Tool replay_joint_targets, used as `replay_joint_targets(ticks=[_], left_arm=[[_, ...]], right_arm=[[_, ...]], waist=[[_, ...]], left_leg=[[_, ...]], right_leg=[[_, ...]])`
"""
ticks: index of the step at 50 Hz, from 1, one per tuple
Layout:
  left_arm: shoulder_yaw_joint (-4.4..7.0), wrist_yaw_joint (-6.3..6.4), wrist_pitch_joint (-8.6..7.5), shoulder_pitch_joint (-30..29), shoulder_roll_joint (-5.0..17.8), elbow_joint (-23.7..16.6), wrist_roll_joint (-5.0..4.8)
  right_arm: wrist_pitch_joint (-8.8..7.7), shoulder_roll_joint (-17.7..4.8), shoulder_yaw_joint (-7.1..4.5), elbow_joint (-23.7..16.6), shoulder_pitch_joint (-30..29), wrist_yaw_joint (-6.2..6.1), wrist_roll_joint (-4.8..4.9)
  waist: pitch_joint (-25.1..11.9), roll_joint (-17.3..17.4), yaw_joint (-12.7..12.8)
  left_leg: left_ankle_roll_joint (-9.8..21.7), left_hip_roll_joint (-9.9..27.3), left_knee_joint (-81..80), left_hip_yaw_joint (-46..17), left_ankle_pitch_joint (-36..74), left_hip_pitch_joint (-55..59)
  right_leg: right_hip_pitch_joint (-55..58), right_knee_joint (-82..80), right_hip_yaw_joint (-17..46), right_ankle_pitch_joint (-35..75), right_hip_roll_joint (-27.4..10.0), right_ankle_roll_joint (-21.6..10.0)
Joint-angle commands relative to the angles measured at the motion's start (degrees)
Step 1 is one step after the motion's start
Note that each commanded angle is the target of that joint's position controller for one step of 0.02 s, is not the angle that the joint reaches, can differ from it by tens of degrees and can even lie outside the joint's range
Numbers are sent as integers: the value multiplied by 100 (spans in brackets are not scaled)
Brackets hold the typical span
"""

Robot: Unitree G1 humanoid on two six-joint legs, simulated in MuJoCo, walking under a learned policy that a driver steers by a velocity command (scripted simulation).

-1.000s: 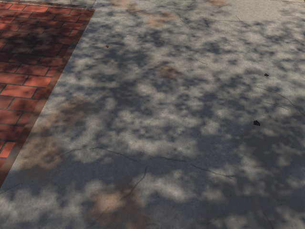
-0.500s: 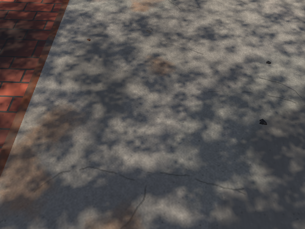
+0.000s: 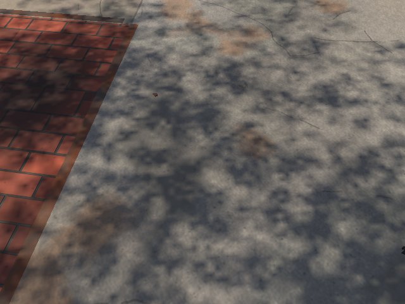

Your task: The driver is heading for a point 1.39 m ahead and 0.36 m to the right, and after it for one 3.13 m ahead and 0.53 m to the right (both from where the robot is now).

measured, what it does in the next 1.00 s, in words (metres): walks ahead, turning right: left foot, then right foot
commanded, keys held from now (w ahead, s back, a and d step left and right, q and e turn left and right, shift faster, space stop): w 0.02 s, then w+e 0.78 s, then w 0.20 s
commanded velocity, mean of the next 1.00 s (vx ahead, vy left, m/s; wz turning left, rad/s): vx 0.50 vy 0.00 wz -0.41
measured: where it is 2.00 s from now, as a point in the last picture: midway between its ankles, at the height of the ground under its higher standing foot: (311, 167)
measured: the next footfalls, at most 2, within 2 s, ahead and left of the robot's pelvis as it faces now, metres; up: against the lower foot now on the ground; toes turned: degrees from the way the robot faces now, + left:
left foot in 0.10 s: +0.24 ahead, +0.10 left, +0.00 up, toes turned +3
right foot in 0.66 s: +0.48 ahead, -0.11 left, +0.00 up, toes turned -24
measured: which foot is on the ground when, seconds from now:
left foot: up 0.00-0.08, down 0.10-0.64, up 0.66-1.00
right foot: down 0.00-0.10, up 0.12-0.64, down 0.66-1.00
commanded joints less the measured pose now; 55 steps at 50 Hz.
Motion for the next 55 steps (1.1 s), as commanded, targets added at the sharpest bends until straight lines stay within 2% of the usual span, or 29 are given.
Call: replay_joint_targets(ticks=[1,2,3,4,5,6,7,8,9,10,12,15,17,22,26,29,31,32,33,34,35,36,37,38,39,41,43,49,55], left_arm=[[138,75,-13,445,809,-29,53],[143,90,-6,374,830,-33,60],[158,100,0,266,894,-48,66],[172,89,13,165,952,-65,65],[162,68,19,19,937,-125,5],[64,17,3,108,589,-360,-156],[44,30,58,815,285,-318,-295],[209,63,127,294,852,-294,-125],[216,31,113,-169,749,-449,-84],[213,8,127,-359,601,-483,-56],[243,-79,280,-307,465,-491,69],[267,-166,441,-553,321,-659,81],[268,-207,494,-965,330,-835,82],[190,-305,474,-2074,307,-1286,56],[145,-348,460,-2713,341,-1596,88],[212,-331,465,-2514,491,-1618,109],[315,-287,455,-1775,676,-1436,119],[401,-252,410,-1144,826,-1252,140],[560,-180,372,-377,1226,-1059,216],[694,-125,373,-572,1865,-1160,210],[706,-112,470,-289,1915,-1203,56],[640,-58,491,-666,1698,-1164,18],[563,-47,464,-939,1388,-1189,-29],[512,-30,410,-1204,1215,-1235,-41],[461,-6,350,-1315,1085,-1261,-87],[423,-16,208,-1174,1088,-1229,-124],[433,-31,139,-906,1197,-1153,-120],[347,-31,124,-93,1140,-959,-99],[264,63,118,304,1161,-803,3]], right_arm=[[-126,-339,-58,-502,-582,-19,10],[-156,-393,-86,-495,-453,-38,7],[-190,-473,-132,-402,-75,-74,5],[-238,-590,-202,-180,637,-119,2],[-311,-775,-293,118,1634,-179,-69],[-353,-1332,-442,233,2529,-258,-240],[-294,-1614,-518,207,2498,-182,-221],[-230,-1184,-443,135,2012,-140,-48],[-251,-812,-330,44,1427,-126,-8],[-295,-578,-269,23,1155,-119,-22],[-362,-337,-194,146,1219,-195,13],[-488,-463,-217,279,1597,-230,68],[-508,-522,-228,307,1764,-240,49],[-508,-527,-193,381,2085,-275,32],[-447,-706,-227,509,2483,-351,22],[-357,-874,-272,515,2442,-411,-3],[-259,-1052,-331,457,2334,-419,-23],[-209,-1121,-352,397,2274,-386,-4],[-199,-1097,-348,241,2145,-341,26],[-220,-337,-215,-160,2353,-215,53],[-294,-812,-293,-432,1628,-166,60],[-379,-795,-269,-584,1190,-137,98],[-441,-817,-262,-548,1244,-149,101],[-403,-809,-275,-467,1335,-174,38],[-290,-769,-267,-451,1488,-170,-75],[-85,-653,-252,-465,1573,-119,-154],[9,-584,-225,-550,1344,-75,-146],[46,-643,-177,-948,127,-8,-80],[-44,-629,-73,-1299,-776,29,-20]], waist=[[329,-582,-71],[272,-589,-175],[95,-635,-372],[-260,-616,-664],[-786,-469,-1096],[-1608,217,-1264],[-2178,1059,-915],[-1539,80,-820],[-689,-11,-649],[-301,-76,-516],[-84,150,-282],[-43,168,-179],[50,190,-210],[293,194,-391],[346,197,-566],[112,361,-367],[-324,460,-44],[-685,361,228],[-1132,-98,625],[-1464,-1364,73],[-1659,-693,380],[-768,-423,196],[-371,-85,-50],[-198,115,-298],[-233,63,-470],[-344,-31,-585],[-283,-172,-536],[-77,-488,-61],[158,-562,189]], left_leg=[[182,-231,-379,161,-298,-82],[269,-337,-505,169,-541,242],[357,-501,-627,186,-791,767],[459,-663,-876,210,-836,1554],[608,-460,-1185,16,-480,2956],[957,1017,-1264,-1642,-1007,4686],[1578,2303,-1838,-3887,-976,5510],[1354,1939,-2052,-3542,-1657,4765],[1132,1725,-2349,-2678,-1623,3818],[906,1462,-2577,-2056,-1276,3228],[614,1109,-2758,-1164,-645,2638],[540,1031,-2833,-515,170,2639],[493,973,-2889,-162,387,2712],[385,785,-2864,566,1125,2926],[392,1019,-2674,869,1866,3642],[362,1131,-1877,1142,3861,4129],[387,1172,-589,1218,4731,4224],[330,1148,501,1242,4235,3903],[146,971,2161,1280,2654,2827],[-183,-149,4197,992,-2950,196],[-220,-532,4785,-301,-2951,-674],[-150,-111,4498,-499,-2253,-1137],[-138,84,3913,-482,-1806,-814],[-185,212,3492,-499,-1663,-414],[-275,266,3238,-518,-1637,-29],[-406,269,2891,-446,-1631,208],[-475,272,2480,-309,-1272,77],[-401,181,1089,-148,-51,-553],[-116,-167,-87,63,-16,-546]], right_leg=[[209,172,677,3786,-1753,-600],[235,453,694,4413,-1781,-564],[230,891,701,5171,-1774,-506],[173,1656,685,5541,-1680,-443],[-493,2777,557,4854,-1464,-345],[-2032,4570,318,2649,-1007,-182],[-3549,6242,295,-1557,-137,-70],[-3845,6513,812,-1030,-538,-146],[-3902,6288,826,-498,-737,-136],[-3772,6021,805,-188,-926,-128],[-3448,5768,743,20,-1061,-38],[-3730,5658,619,347,-1100,39],[-4129,5478,535,748,-1161,84],[-4260,3873,147,1613,-1056,139],[-4096,2918,-291,1445,-884,-52],[-3560,2681,-537,733,-509,-372],[-2763,2529,-624,156,-137,-637],[-1909,2130,-524,184,15,-787],[-619,1624,401,-89,-510,-1066],[1106,1390,3347,184,-2278,-1883],[1176,565,4715,-149,-2513,-2141],[579,415,3767,54,-2428,-1892],[-168,316,3202,772,-2189,-1612],[-685,288,2679,1509,-1863,-1375],[-1015,260,2297,2056,-1620,-1280],[-1193,258,1934,2778,-1401,-1209],[-1262,166,1676,3068,-1256,-1079],[-535,85,1497,3542,-1155,-487],[277,229,1520,4038,-1404,-521]])
Velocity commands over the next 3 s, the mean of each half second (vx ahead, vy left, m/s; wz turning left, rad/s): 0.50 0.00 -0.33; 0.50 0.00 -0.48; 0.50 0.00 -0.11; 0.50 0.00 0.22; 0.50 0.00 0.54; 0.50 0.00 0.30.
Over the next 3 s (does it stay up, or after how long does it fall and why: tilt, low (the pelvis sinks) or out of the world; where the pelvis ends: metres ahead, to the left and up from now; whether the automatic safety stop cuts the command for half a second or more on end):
stays up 1.54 -0.44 0.00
